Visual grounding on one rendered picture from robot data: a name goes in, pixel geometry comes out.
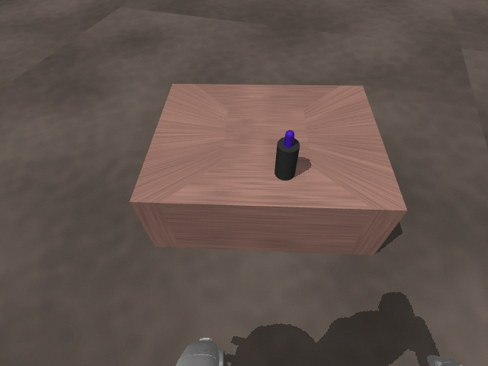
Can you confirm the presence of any bottle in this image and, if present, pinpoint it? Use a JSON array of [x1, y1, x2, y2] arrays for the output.
[[274, 130, 300, 181]]

